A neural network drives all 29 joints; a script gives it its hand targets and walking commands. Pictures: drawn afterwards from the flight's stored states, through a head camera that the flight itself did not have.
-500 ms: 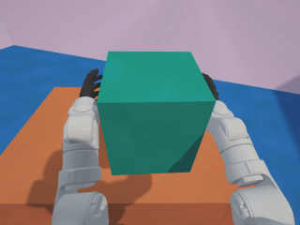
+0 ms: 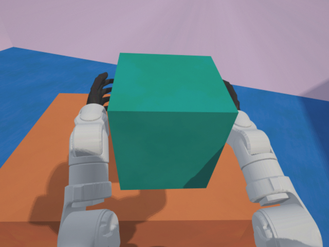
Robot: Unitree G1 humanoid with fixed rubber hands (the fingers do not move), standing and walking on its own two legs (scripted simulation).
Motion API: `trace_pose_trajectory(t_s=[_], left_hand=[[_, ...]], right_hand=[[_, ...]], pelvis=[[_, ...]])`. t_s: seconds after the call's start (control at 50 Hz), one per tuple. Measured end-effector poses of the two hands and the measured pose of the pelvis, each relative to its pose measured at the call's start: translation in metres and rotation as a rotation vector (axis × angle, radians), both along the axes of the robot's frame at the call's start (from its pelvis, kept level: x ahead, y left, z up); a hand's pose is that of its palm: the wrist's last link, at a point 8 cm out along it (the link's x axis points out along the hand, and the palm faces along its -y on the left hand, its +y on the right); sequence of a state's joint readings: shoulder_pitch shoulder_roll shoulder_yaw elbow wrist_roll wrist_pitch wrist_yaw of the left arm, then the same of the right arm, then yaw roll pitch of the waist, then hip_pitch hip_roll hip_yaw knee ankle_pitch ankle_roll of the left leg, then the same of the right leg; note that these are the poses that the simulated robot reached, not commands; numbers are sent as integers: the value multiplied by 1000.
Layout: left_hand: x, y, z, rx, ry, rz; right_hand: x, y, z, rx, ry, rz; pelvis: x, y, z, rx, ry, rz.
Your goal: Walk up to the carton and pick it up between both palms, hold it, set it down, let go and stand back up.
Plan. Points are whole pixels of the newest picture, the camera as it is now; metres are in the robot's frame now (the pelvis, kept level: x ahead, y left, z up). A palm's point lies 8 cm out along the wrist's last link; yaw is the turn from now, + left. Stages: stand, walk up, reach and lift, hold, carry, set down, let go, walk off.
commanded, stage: hold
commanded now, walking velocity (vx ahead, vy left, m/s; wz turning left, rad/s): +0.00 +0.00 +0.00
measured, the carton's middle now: (165, 123) +0.36 +0.00 +0.18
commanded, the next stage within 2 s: none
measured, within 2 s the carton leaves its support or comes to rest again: neither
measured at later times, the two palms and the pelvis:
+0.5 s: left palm (98, 108) +0.36 +0.15 +0.22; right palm (231, 113) +0.36 -0.15 +0.21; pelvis +0.00 +0.00 +0.00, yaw +0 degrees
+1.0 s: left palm (97, 106) +0.36 +0.15 +0.23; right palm (229, 111) +0.37 -0.15 +0.21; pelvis +0.00 +0.00 +0.00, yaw +0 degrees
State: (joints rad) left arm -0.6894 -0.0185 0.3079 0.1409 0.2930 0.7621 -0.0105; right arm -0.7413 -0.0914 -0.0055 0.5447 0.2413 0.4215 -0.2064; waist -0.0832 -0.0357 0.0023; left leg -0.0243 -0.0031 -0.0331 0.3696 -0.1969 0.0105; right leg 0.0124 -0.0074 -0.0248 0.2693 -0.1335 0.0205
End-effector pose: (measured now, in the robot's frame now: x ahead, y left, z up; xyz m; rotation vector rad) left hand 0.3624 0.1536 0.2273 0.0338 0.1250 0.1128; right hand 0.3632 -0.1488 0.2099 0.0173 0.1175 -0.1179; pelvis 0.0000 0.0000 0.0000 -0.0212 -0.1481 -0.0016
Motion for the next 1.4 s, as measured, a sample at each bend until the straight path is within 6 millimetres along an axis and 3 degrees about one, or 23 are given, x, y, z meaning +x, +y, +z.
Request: trace_pose_trajectory(t_s=[1.4], left_hand=[[2, -2, 4, 10, 7, 4]], right_hand=[[3, -2, 2, 4, 11, 2]], pelvis=[[0, -3, 0, 3, -5, 3]])
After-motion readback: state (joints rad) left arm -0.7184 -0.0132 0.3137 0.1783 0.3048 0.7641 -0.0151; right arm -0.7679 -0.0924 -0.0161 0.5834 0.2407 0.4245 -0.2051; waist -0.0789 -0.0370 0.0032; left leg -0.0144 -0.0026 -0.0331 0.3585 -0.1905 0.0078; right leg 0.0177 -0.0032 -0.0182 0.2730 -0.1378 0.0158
